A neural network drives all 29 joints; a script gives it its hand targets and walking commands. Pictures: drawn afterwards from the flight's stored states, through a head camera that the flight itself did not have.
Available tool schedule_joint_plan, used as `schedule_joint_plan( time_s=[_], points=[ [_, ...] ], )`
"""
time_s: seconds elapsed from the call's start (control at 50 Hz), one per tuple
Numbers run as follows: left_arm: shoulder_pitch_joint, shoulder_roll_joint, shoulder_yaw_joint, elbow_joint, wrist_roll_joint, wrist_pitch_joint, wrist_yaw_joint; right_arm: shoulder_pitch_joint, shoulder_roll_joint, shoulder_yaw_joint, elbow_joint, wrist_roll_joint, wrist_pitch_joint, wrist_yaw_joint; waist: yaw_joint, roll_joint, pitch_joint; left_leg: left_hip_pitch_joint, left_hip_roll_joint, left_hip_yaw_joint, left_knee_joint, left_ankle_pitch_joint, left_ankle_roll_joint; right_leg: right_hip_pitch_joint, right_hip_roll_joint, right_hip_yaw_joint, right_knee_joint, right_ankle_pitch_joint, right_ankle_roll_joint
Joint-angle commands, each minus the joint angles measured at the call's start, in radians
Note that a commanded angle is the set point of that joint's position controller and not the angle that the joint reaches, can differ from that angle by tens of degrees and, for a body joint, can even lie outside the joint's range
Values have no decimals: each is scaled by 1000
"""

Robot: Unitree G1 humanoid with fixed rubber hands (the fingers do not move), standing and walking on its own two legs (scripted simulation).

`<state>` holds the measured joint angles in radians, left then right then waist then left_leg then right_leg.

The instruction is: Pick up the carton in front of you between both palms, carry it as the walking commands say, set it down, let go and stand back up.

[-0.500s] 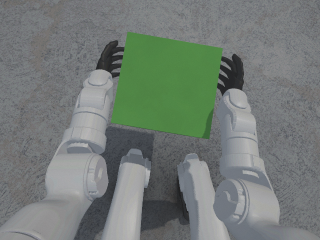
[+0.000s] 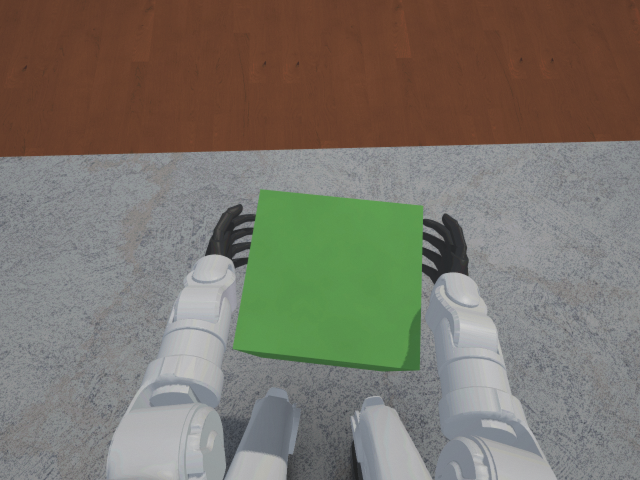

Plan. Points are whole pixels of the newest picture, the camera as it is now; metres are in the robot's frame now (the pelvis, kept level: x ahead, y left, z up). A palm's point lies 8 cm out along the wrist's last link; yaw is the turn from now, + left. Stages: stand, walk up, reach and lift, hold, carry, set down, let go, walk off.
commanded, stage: reach and lift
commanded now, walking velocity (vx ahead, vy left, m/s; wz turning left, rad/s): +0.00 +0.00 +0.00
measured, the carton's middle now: (330, 293) +0.37 +0.01 -0.12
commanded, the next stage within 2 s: hold in 1.62 s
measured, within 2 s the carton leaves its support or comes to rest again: neither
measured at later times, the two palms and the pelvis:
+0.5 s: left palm (195, 242) +0.34 +0.15 +0.10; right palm (516, 241) +0.35 -0.15 +0.12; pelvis +0.05 +0.00 +0.12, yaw +1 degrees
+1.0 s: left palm (178, 235) +0.33 +0.15 +0.15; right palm (549, 232) +0.34 -0.15 +0.16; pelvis +0.03 +0.00 +0.13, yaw +0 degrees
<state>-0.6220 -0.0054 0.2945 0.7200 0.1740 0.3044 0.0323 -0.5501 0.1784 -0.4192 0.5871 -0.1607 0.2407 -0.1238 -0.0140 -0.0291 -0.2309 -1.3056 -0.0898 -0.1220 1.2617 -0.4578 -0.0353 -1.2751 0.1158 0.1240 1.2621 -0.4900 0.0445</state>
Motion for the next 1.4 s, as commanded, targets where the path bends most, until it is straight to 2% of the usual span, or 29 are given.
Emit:
schedule_joint_plan(
  time_s=[0.0,0.28,0.4,0.54,0.58,0.64,0.7,0.74,0.9,1.08,1.38],
  points=[
    [-509,-1065,-503,-71,-128,-52,-231,-479,1005,600,115,88,34,257,12,56,-584,550,-52,90,-223,258,26,333,49,-95,-233,227,-10],
    [-285,-1088,-594,-191,-135,-18,-228,-225,993,671,70,73,77,303,5,49,-401,911,-25,33,-540,439,27,731,5,-42,-547,426,-27],
    [-204,-1085,-637,-270,-163,49,-232,-110,1001,692,35,88,146,325,5,40,-304,1061,-13,29,-673,520,23,911,-10,-32,-679,527,-26],
    [-149,-1099,-672,-389,-177,176,-242,-62,997,738,-76,118,264,353,11,32,-156,1190,1,35,-817,533,21,1086,-21,-27,-822,572,-20],
    [-141,-1085,-651,-398,-166,212,-244,-58,987,721,-84,111,296,359,10,25,-89,1201,0,37,-849,491,23,1102,-22,-27,-854,536,-22],
    [-153,-1079,-599,-381,-145,251,-254,-78,971,678,-72,92,334,370,13,17,9,1196,0,44,-881,378,27,1095,-27,-31,-892,417,-27],
    [-201,-1068,-539,-340,-119,267,-269,-127,964,618,-36,64,348,381,13,11,72,1174,4,55,-888,270,35,1070,-35,-37,-903,309,-31],
    [-256,-1079,-539,-343,-123,265,-280,-175,979,613,-38,64,347,387,11,12,59,1177,6,60,-880,243,37,1067,-39,-38,-901,280,-33],
    [-358,-1115,-553,-351,-131,263,-292,-266,1013,617,-30,72,344,397,8,19,-35,1207,6,66,-866,263,33,1094,-38,-44,-885,299,-31],
    [-313,-1111,-548,-363,-122,285,-282,-241,981,606,-48,65,360,399,7,34,-40,1253,6,60,-895,335,23,1123,-29,-54,-901,361,-35],
    [-207,-1097,-592,-467,-158,326,-270,-140,953,653,-165,91,400,392,6,32,-34,1313,-1,51,-922,470,16,1194,-19,-51,-924,495,-25]
  ],
)
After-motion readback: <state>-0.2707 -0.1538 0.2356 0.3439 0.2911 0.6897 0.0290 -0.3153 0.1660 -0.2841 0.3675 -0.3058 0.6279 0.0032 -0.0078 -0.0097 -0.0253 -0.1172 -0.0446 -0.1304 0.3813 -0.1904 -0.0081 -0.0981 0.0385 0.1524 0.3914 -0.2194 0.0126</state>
